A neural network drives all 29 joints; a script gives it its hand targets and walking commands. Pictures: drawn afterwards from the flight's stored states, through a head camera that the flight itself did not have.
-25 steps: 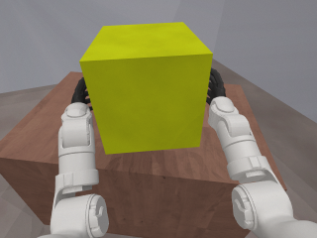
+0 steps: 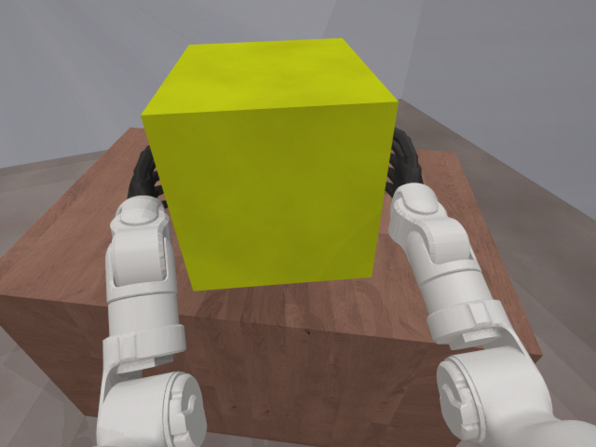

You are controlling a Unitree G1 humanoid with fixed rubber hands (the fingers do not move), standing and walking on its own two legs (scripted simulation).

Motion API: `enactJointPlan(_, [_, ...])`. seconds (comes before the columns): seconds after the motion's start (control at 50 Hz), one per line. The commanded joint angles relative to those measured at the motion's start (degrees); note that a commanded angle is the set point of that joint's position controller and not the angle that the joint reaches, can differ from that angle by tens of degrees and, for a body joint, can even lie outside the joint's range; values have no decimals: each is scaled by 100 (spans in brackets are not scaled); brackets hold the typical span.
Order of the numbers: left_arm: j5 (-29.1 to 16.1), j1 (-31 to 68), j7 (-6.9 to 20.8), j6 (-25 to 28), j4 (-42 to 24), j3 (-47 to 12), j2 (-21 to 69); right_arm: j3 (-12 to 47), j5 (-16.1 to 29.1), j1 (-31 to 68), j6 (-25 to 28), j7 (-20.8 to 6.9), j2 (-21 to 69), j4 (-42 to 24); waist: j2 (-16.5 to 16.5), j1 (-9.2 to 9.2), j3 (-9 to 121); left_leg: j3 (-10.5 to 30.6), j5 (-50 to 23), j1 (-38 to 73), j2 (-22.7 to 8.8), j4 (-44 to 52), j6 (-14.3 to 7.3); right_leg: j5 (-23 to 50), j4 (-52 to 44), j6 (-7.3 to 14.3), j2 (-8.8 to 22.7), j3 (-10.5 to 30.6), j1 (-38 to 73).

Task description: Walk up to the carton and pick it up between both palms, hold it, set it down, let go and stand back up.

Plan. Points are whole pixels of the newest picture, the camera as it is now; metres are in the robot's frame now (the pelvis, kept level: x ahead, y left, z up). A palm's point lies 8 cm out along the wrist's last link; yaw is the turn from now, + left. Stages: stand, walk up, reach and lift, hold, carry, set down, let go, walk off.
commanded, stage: hold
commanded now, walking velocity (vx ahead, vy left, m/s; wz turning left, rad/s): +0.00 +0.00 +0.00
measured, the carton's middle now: (274, 153) +0.47 +0.01 +0.19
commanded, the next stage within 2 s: none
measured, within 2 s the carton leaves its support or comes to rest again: neither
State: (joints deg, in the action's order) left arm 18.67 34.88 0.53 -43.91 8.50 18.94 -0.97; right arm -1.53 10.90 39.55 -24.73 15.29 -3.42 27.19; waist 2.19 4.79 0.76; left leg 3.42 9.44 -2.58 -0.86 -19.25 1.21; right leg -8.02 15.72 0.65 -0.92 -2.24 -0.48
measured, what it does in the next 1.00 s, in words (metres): stands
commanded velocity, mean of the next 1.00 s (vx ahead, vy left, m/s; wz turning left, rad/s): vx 0.00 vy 0.00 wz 0.00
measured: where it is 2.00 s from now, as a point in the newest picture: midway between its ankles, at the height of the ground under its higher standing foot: outside the picture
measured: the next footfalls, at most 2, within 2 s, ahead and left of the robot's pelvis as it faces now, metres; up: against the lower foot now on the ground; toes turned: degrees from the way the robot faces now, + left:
none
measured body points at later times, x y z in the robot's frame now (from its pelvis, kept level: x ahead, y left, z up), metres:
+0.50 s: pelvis +0.00 +0.01 +0.00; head -0.06 +0.02 +0.45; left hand +0.37 +0.17 +0.19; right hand +0.37 -0.17 +0.19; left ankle +0.02 +0.13 -0.75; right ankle +0.02 -0.11 -0.75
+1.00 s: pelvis +0.00 +0.00 +0.00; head -0.06 +0.03 +0.45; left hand +0.37 +0.18 +0.20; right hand +0.37 -0.15 +0.20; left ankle +0.02 +0.13 -0.75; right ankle +0.02 -0.11 -0.75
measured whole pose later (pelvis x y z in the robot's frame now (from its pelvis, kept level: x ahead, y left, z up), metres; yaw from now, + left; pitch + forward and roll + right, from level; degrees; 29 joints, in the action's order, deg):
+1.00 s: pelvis +0.00 +0.00 +0.00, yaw +1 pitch -7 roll -1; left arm 18.0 35.1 0.5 -43.6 9.6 17.3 -2.2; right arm -3.4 9.7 40.6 -23.4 14.0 -2.9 30.0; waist 2.3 5.7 1.2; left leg 3.9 8.8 -3.2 -0.4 -19.4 1.0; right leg -7.7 15.6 0.5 -0.4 -3.1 -0.6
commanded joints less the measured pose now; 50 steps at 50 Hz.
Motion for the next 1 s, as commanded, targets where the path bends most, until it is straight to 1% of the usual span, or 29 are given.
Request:
enactJointPlan(0.0, [-1109,4519,1276,523,-1435,-2466,2530,1902,678,4195,330,-1059,2965,-1736,-463,72,2359,-469,-1834,670,462,43,157,1645,-59,-404,-182,-78,1072])
enactJointPlan(0.02, [-1223,4588,1299,507,-1710,-2688,2674,1870,750,4227,345,-1037,2972,-1920,-621,280,2495,-414,-2018,826,440,37,251,1748,-30,-374,-219,-113,1016])
enactJointPlan(0.04, [-1061,4551,1335,486,-1367,-2431,2465,1647,587,3951,244,-1043,2745,-1431,-682,274,1949,-428,-1619,656,405,111,246,1261,-104,-325,-183,-139,827])
enactJointPlan(0.06, [-1310,4901,1331,535,-1808,-2742,2722,1755,676,4341,320,-1093,2886,-1728,-625,327,2382,-387,-1548,686,379,153,284,974,-84,-312,-234,-190,826])
enactJointPlan(0.1, [-1156,4789,1324,490,-1437,-2707,2730,1551,466,4196,310,-1144,2672,-1470,-838,338,1851,-416,-1307,555,363,253,331,675,-191,-232,-226,-198,606])
enactJointPlan(0.14, [-1284,4686,1292,527,-1716,-2900,2811,1542,518,4069,369,-1134,2767,-1782,-959,445,2187,-364,-1738,749,333,179,388,1088,-82,-194,-236,-240,770])
enactJointPlan(0.18, [-1292,4749,1291,557,-1707,-2851,2751,1782,636,4420,390,-1165,2888,-2015,-679,261,2493,-395,-1762,717,372,120,299,1116,-95,-273,-259,-232,797])
enactJointPlan(0.26, [-1284,4837,1140,655,-1674,-2784,2767,1776,591,4447,424,-1247,2906,-1875,-696,181,2369,-381,-1747,744,342,132,269,1015,-77,-249,-255,-253,556])
enactJointPlan(0.28, [-1255,4783,1119,651,-1650,-2727,2748,1839,596,4516,465,-1276,2921,-1930,-686,52,2413,-386,-1709,715,318,100,265,877,-72,-243,-266,-277,609])
enactJointPlan(0.32, [-1296,4782,1102,620,-1628,-2710,2793,1934,631,4541,461,-1321,3026,-1867,-451,24,2440,-345,-1726,772,293,113,168,997,-88,-240,-267,-231,625])
enactJointPlan(0.36, [-1197,5020,1102,672,-1442,-2442,2617,1818,509,4791,449,-1381,3137,-1660,-197,-156,2369,-416,-1206,493,314,283,63,562,-158,-308,-241,-241,603])
enactJointPlan(0.42, [-1404,4860,1052,675,-1671,-2740,2857,2102,660,4922,569,-1342,3232,-2205,-188,-114,3100,-405,-1858,784,347,76,73,1312,-7,-317,-286,-177,785])
enactJointPlan(0.44, [-1327,5037,1048,719,-1664,-2609,2643,1969,649,4692,510,-1313,3235,-1943,-233,-143,2858,-438,-1758,712,354,69,58,1216,-68,-335,-255,-147,736])
enactJointPlan(0.48, [-1408,5000,1084,697,-1767,-2674,2686,2199,768,4683,499,-1242,3329,-2138,-65,-94,3171,-451,-1956,864,384,-15,39,1726,13,-382,-247,-128,1085])
enactJointPlan(0.56, [-1034,4748,1245,551,-842,-2190,2589,1685,386,4802,452,-1199,3051,-1624,-103,-59,2139,-499,-908,323,405,319,-14,665,-218,-384,-138,-106,744])
enactJointPlan(0.58, [-1050,4819,1263,576,-1081,-2309,2574,1690,358,4681,460,-1204,3088,-1542,-168,-3,2227,-524,-909,369,398,323,-4,607,-184,-380,-130,-116,737])
enactJointPlan(0.6, [-948,4792,1307,529,-698,-2093,2499,1450,274,4654,412,-1221,2932,-1217,-246,-17,1826,-506,-466,95,380,420,-37,161,-264,-348,-125,-143,648])
enactJointPlan(0.62, [-1201,5063,1320,574,-1072,-2410,2764,1555,370,4838,489,-1244,3108,-1505,-363,45,2364,-532,-682,292,382,390,-11,347,-190,-329,-110,-121,748])
enactJointPlan(0.64, [-1116,5052,1319,565,-898,-2291,2610,1516,368,4876,482,-1260,3050,-1481,-432,-35,2179,-498,-652,162,395,380,-40,335,-196,-320,-95,-114,704])
enactJointPlan(0.66, [-1090,5143,1316,586,-770,-2272,2554,1389,306,4839,473,-1266,3018,-1273,-508,24,2125,-502,-466,193,381,421,14,144,-197,-322,-102,-173,641])
enactJointPlan(0.72, [-1438,5477,1228,744,-1151,-2651,2853,1504,392,5044,586,-1301,3176,-1570,-698,160,2618,-450,-1004,387,387,279,124,585,-72,-270,-160,-193,616])
enactJointPlan(0.76, [-1288,5246,1204,734,-904,-2581,2828,1488,333,5020,580,-1267,3090,-1406,-650,168,2560,-469,-1004,511,381,220,181,541,-136,-293,-193,-219,611])
enactJointPlan(0.78, [-1294,5395,1196,782,-1164,-2594,2840,1594,434,4980,590,-1270,3234,-1466,-631,104,2685,-439,-1184,501,395,187,143,774,-59,-298,-168,-164,707])
enactJointPlan(0.82, [-1101,5236,1221,750,-826,-2335,2676,1406,344,4778,514,-1265,3088,-1017,-586,154,2111,-428,-763,254,365,315,68,426,-160,-284,-132,-139,594])
enactJointPlan(0.84, [-1295,5156,1223,769,-1265,-2710,2891,1602,425,4652,584,-1253,3209,-1386,-685,259,2659,-430,-1300,558,368,207,148,938,-62,-287,-176,-173,830])
enactJointPlan(0.86, [-1306,5154,1188,782,-1327,-2751,2820,1474,395,4449,567,-1247,2983,-1282,-860,370,2664,-386,-1532,695,353,119,260,1025,-49,-225,-196,-183,689])
enactJointPlan(0.92, [-1339,5194,1170,738,-1374,-2773,2854,1556,507,4559,533,-1231,2919,-1494,-877,319,2650,-360,-1750,860,383,41,333,1033,-81,-222,-220,-205,670])
enactJointPlan(0.94, [-1338,5062,1160,733,-1378,-2779,2879,1717,599,4652,535,-1238,2986,-1600,-754,217,2741,-373,-1808,810,352,26,302,1090,-91,-234,-245,-206,768])
enactJointPlan(0.98, [-1263,4721,1146,710,-1440,-2756,2820,1856,692,4436,523,-1198,3000,-1722,-575,211,2726,-379,-2032,817,367,-20,260,1438,-68,-295,-235,-177,886])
